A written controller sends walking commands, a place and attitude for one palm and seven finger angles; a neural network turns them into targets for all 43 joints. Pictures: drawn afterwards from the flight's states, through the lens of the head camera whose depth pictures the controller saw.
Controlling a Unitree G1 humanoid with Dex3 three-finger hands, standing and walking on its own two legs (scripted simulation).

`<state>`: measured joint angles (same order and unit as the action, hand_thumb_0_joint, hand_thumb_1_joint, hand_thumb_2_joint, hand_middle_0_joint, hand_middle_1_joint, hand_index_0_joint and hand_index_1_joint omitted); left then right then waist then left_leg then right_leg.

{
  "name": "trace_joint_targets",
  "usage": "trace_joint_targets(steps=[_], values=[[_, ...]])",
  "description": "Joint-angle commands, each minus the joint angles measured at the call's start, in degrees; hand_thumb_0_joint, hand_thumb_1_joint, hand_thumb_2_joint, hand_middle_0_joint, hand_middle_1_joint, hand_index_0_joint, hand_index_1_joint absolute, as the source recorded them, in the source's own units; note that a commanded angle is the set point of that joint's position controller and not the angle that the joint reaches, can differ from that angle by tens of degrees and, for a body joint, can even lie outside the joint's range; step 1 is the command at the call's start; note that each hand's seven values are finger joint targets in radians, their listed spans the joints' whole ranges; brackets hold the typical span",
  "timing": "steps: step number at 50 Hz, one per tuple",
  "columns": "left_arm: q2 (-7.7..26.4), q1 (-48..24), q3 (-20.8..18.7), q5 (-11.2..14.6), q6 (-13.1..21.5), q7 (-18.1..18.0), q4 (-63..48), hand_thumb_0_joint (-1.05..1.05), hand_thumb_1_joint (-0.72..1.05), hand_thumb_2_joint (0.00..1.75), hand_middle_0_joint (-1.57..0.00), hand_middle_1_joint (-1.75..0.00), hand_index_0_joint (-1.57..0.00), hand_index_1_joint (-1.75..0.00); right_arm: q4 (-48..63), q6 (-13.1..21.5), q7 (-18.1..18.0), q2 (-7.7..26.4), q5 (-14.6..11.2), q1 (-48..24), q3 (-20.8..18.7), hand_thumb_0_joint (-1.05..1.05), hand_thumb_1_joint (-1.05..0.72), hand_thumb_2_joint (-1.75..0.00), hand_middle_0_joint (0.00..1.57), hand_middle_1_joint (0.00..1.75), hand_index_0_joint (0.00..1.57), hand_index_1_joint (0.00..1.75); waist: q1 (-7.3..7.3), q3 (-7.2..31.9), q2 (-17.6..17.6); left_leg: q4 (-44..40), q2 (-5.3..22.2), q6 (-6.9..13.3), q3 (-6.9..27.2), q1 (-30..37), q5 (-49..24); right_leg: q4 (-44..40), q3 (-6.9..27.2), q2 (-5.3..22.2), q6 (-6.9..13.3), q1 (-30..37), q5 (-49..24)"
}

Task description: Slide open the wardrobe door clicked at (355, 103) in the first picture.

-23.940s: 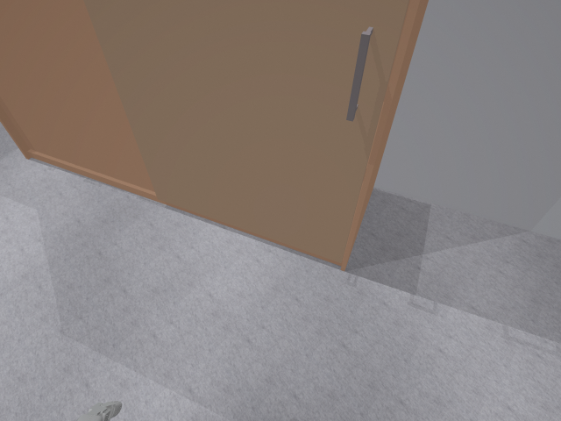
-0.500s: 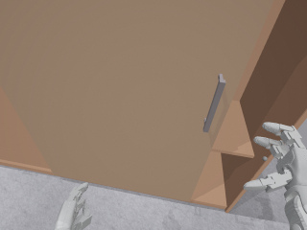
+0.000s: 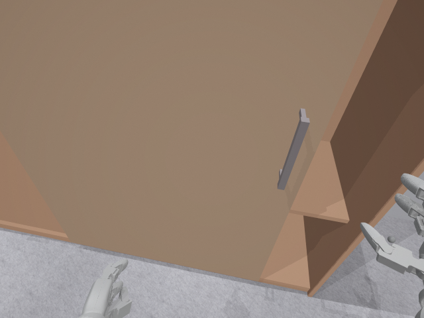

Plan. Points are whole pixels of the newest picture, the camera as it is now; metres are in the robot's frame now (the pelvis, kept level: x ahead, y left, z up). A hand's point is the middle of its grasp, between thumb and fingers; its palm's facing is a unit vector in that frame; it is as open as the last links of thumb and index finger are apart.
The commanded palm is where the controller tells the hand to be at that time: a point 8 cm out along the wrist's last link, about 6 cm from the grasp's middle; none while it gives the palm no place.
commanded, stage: draw the hand back to the body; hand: right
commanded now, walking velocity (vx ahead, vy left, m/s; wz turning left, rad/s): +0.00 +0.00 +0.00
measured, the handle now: (291, 152) +0.46 -0.19 +0.09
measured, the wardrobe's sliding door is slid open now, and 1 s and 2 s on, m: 0.23 0.23 0.23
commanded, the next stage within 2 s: step back with the hand held close in 0.54 s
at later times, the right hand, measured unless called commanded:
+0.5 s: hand (407, 247) +0.18 -0.27 +0.16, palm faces +0.46 +0.82 -0.33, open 7.5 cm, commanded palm +0.13 -0.30 +0.17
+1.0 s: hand (414, 250) +0.18 -0.28 +0.16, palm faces +0.36 +0.81 -0.46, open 7.4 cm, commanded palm +0.12 -0.32 +0.17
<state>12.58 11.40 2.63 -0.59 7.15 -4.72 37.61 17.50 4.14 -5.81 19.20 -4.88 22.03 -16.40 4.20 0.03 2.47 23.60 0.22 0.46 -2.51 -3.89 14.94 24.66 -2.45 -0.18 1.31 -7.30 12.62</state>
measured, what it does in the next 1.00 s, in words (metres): stands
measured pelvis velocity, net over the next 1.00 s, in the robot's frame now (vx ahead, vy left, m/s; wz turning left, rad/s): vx -0.03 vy -0.02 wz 0.02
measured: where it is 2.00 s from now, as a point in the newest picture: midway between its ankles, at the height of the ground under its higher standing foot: outside the picture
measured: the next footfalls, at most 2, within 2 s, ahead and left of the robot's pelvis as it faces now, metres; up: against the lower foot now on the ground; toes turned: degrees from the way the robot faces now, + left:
left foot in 1.82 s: -0.26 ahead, +0.10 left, +0.00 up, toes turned +2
right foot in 1.96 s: -0.09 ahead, -0.10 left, +0.00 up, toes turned +4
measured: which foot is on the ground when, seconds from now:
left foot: down 0.00-1.00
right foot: down 0.00-1.00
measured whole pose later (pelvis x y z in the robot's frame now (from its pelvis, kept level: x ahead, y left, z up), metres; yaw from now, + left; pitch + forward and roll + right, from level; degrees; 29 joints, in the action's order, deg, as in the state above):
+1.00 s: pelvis -0.03 -0.02 +0.00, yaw +1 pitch +0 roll +1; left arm 13.4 10.6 0.0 0.1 0.8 -4.7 32.1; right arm 27.3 9.1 -6.7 24.2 -3.6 30.3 -22.0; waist 0.8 -1.1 0.6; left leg 25.0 0.6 -1.2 -1.2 -12.7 11.9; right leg 27.1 -3.9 -0.3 3.0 -16.1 10.8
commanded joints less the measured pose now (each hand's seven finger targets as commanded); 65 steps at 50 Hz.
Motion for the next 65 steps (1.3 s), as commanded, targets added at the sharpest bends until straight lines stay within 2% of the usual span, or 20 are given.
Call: trace_joint_targets(steps=[1,5,8,14,18,21,29,32,33,34,35,37,41,45,47,49,54,60,63,65], values=[[6.2,-8.3,-2.9,0.1,3.0,-0.2,-9.9,0.0,0.9,0.9,-0.2,-0.3,-0.2,-0.3,15.0,4.0,-0.6,11.5,0.3,-4.3,-8.3,0.0,-0.65,-0.78,0.21,0.45,0.21,0.45,0.66,4.7,1.4,-4.0,0.4,0.7,1.1,-1.9,-11.4,-3.6,2.5,1.3,0.2,3.6,-11.2],[6.1,-8.3,-2.9,0.1,2.9,0.0,-10.1,0.0,0.9,0.9,-0.2,-0.3,-0.2,-0.3,17.1,4.2,-0.8,11.8,0.3,-3.3,-9.1,0.0,-0.79,-0.85,0.2,0.36,0.2,0.36,0.6,3.8,3.1,-4.0,0.4,0.8,0.9,-1.7,-13.0,-3.3,2.4,1.3,0.0,3.5,-12.9],[6.3,-8.1,-3.2,0.2,2.8,0.1,-10.1,0.0,0.9,0.9,-0.2,-0.3,-0.2,-0.3,17.9,4.0,-0.7,12.0,0.3,-2.1,-9.8,0.0,-0.9,-0.9,0.2,0.3,0.2,0.3,0.63,4.3,1.5,-4.1,0.0,0.8,0.7,-1.4,-13.6,-3.2,2.6,1.5,-0.1,3.8,-14.2],[6.5,-7.8,-3.2,0.3,2.1,0.1,-9.9,0.0,0.9,0.9,-0.2,-0.3,-0.2,-0.3,15.4,3.3,-0.6,9.6,0.3,-3.2,-7.4,0.0,-0.9,-0.9,0.2,0.3,0.2,0.3,-0.19,0.7,1.3,-4.7,0.1,0.6,0.6,-3.6,-9.7,-4.4,2.6,1.7,-0.1,2.9,-10.3],[6.5,-8.3,-3.4,0.2,2.2,-0.3,-10.1,0.0,0.9,0.9,-0.2,-0.3,-0.2,-0.3,16.8,3.6,-0.9,11.5,0.4,-3.9,-8.8,0.0,-0.9,-0.9,0.2,0.3,0.2,0.3,0.27,2.9,0.5,-5.2,0.0,0.6,0.8,-2.7,-8.6,-4.4,2.7,1.5,0.1,3.4,-8.7],[6.1,-8.4,-3.1,0.0,2.5,-0.3,-9.9,0.0,0.9,0.9,-0.2,-0.3,-0.2,-0.3,18.4,4.0,-1.1,11.3,0.5,-4.1,-8.8,0.0,-0.9,-0.9,0.2,0.3,0.2,0.3,0.38,3.9,3.2,-5.0,0.1,0.8,0.9,-2.1,-9.2,-4.3,2.8,1.3,-0.1,3.9,-9.4],[6.0,-8.9,-3.1,0.2,2.6,-0.4,-9.7,0.0,0.9,0.9,-0.2,-0.3,-0.2,-0.3,15.3,4.0,-0.9,10.5,0.0,-3.0,-8.6,0.0,-0.9,-0.9,0.2,0.3,0.2,0.3,0.18,-1.0,0.1,-7.0,0.1,0.6,1.1,-3.8,-4.3,-5.5,2.8,1.5,0.0,2.0,-4.2],[6.1,-8.9,-3.2,0.2,2.4,-0.4,-9.7,0.0,0.9,0.9,-0.2,-0.3,-0.2,-0.3,15.1,4.2,-0.8,10.4,0.0,-3.3,-8.6,0.0,-0.9,-0.9,0.2,0.3,0.2,0.3,0.22,-0.2,0.3,-7.2,0.2,0.6,1.2,-3.7,-3.4,-5.6,2.7,1.4,0.1,2.5,-3.4],[6.4,-9.1,-3.3,0.4,2.4,-0.6,-9.3,0.0,0.9,0.9,-0.2,-0.3,-0.2,-0.3,15.0,4.2,-1.0,12.0,0.1,-6.4,-9.5,0.0,-0.9,-0.9,0.2,0.3,0.2,0.3,-0.04,-0.1,0.2,-7.9,0.1,0.6,1.4,-3.8,-2.7,-5.7,2.5,1.4,0.1,2.5,-2.6],[7.8,-9.3,-3.6,0.6,1.2,-0.3,-11.6,0.0,0.9,0.9,-0.2,-0.3,-0.2,-0.3,19.2,6.7,-1.7,18.5,0.9,-12.2,-15.9,0.0,-0.9,-0.9,0.2,0.3,0.2,0.3,-2.02,-3.8,-0.2,-11.7,3.1,0.3,7.2,-10.1,-2.9,-2.6,3.6,2.3,1.5,-2.5,0.9],[6.8,-8.3,-3.4,0.3,0.4,-0.2,-10.6,0.0,0.9,0.9,-0.2,-0.3,-0.2,-0.3,14.6,7.0,-1.3,13.7,0.9,-6.0,-12.3,0.0,-0.9,-0.9,0.2,0.3,0.2,0.3,-2.41,-3.1,-2.8,-12.6,5.0,0.7,8.3,-11.6,-0.8,-0.5,4.3,1.8,1.5,-2.5,1.2],[6.4,-7.8,-3.5,0.2,-0.5,0.2,-11.1,0.0,0.9,0.9,-0.2,-0.3,-0.2,-0.3,14.3,7.2,-1.3,11.7,1.6,-2.0,-9.9,0.0,-0.9,-0.9,0.2,0.3,0.2,0.3,-2.39,-1.5,-3.9,-12.6,6.4,1.0,9.0,-12.9,-1.4,1.8,3.8,1.9,1.4,-1.7,-1.1],[7.4,-6.9,-4.5,0.4,-1.7,0.1,-12.6,0.0,0.9,0.9,-0.2,-0.3,-0.2,-0.3,18.7,8.4,-1.8,12.3,1.8,1.5,-10.5,0.0,-0.9,-0.9,0.2,0.3,0.2,0.3,-2.6,6.1,1.5,-5.6,5.1,0.4,5.8,-8.1,-13.1,0.2,4.2,3.5,1.2,-0.9,-11.3],[7.5,-6.5,-4.9,0.7,-2.7,-0.4,-14.5,0.0,0.9,0.9,-0.2,-0.3,-0.2,-0.3,22.1,8.9,-2.4,15.0,1.5,5.8,-14.1,0.0,-0.9,-0.9,0.2,0.3,0.2,0.3,-2.26,11.5,0.3,0.4,2.7,-0.6,3.5,-4.1,-19.8,-0.5,5.4,5.2,1.4,-1.0,-22.2],[7.5,-6.3,-5.1,0.9,-3.2,-0.5,-15.2,0.0,0.9,0.9,-0.2,-0.3,-0.2,-0.3,22.4,9.1,-2.5,15.6,1.3,7.0,-15.1,0.0,-0.9,-0.9,0.2,0.3,0.2,0.3,-2.33,11.5,-1.0,1.5,2.4,-0.9,3.6,-4.0,-20.8,-0.5,5.6,5.6,1.4,-2.4,-22.8],[7.6,-6.1,-5.3,1.0,-3.3,-0.5,-15.6,0.0,0.9,0.9,-0.2,-0.3,-0.2,-0.3,23.1,9.3,-2.6,15.7,1.2,8.1,-15.7,0.0,-0.9,-0.9,0.2,0.3,0.2,0.3,-2.31,12.0,1.1,3.3,2.0,-0.8,3.3,-3.0,-20.5,-1.3,6.4,6.3,1.4,-3.9,-22.9],[8.2,-5.5,-5.5,1.0,-2.2,-0.5,-15.6,0.0,0.9,0.9,-0.2,-0.3,-0.2,-0.3,22.6,10.2,-2.5,14.4,1.6,8.5,-15.2,0.0,-0.9,-0.9,0.2,0.3,0.2,0.3,-2.4,9.0,5.1,7.2,0.4,-1.1,3.2,-0.9,-13.0,-5.3,8.8,8.4,2.7,-13.9,-9.3],[8.6,-4.6,-5.5,1.1,-0.2,-0.7,-15.0,0.0,0.9,0.9,-0.2,-0.3,-0.2,-0.3,19.7,11.7,-2.7,12.8,3.1,4.5,-14.1,0.0,-0.9,-0.9,0.2,0.3,0.2,0.3,-3.34,2.5,3.5,8.3,0.1,-1.1,4.8,1.8,-3.2,-9.9,11.6,9.2,4.5,-30.1,22.8],[8.9,-4.3,-5.8,0.5,0.7,-0.8,-14.7,0.0,0.9,0.9,-0.2,-0.3,-0.2,-0.3,20.7,12.8,-2.9,14.1,4.0,1.5,-14.8,0.0,-0.9,-0.9,0.2,0.3,0.2,0.3,-3.38,1.2,2.0,4.7,0.7,-0.4,6.8,-1.1,5.4,-7.6,11.3,7.9,4.3,-31.5,27.1],[8.1,-3.8,-5.8,0.4,1.4,-0.6,-14.5,0.0,0.9,0.9,-0.2,-0.3,-0.2,-0.3,21.3,13.4,-3.1,13.8,4.2,0.8,-13.9,0.0,-0.9,-0.9,0.2,0.3,0.2,0.3,-3.58,0.9,-1.0,-1.0,2.8,1.2,9.9,-8.4,12.4,-2.4,9.5,5.2,3.1,-26.4,24.5]])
